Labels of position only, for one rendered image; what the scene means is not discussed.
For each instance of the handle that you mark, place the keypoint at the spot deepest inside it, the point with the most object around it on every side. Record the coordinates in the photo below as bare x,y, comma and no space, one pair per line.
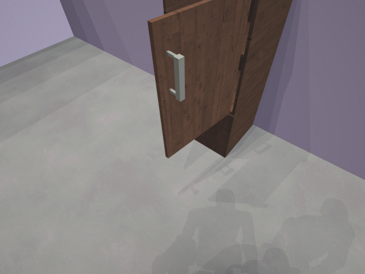
179,68

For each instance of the cupboard door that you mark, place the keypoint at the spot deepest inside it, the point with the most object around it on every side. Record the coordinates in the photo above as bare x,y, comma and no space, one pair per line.
210,35

